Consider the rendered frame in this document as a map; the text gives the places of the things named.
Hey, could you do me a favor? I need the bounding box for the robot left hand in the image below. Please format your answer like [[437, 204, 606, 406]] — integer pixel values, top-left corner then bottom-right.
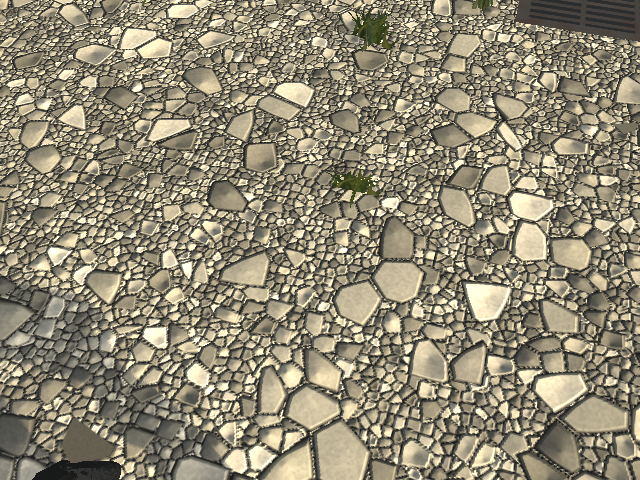
[[32, 460, 121, 480]]

